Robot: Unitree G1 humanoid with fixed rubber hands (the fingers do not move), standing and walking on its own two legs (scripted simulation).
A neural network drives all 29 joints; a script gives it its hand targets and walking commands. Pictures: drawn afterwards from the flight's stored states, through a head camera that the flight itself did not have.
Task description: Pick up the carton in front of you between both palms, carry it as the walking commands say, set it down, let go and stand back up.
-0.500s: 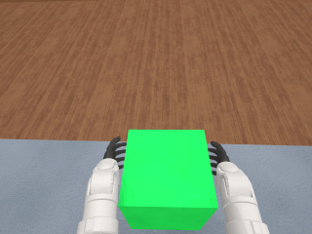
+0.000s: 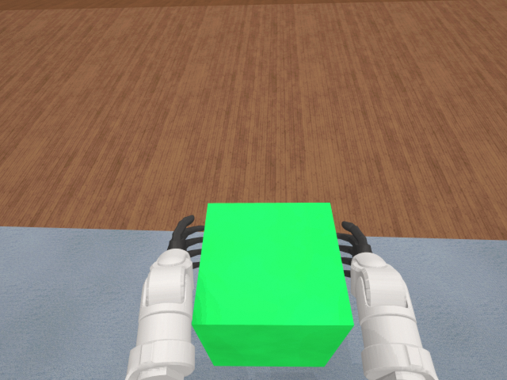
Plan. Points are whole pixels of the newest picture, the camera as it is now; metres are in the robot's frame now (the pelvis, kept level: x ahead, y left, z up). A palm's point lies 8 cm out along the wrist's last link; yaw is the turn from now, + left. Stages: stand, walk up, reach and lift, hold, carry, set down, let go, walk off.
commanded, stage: hold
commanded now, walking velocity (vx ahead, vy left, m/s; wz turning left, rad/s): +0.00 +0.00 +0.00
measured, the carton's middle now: (268, 288) +0.29 +0.00 -0.03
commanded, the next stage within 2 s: carry in 0.30 s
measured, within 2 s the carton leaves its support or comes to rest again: neither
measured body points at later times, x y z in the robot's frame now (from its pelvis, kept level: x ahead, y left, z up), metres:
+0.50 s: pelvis +0.03 +0.02 -0.01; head -0.01 +0.03 +0.44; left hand +0.33 +0.17 +0.06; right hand +0.33 -0.13 +0.05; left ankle +0.02 +0.14 -0.75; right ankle +0.02 -0.13 -0.74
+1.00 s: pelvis +0.27 +0.05 -0.01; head +0.26 +0.06 +0.44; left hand +0.54 +0.22 +0.08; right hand +0.55 -0.08 +0.08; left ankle +0.37 +0.15 -0.74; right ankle +0.13 -0.08 -0.75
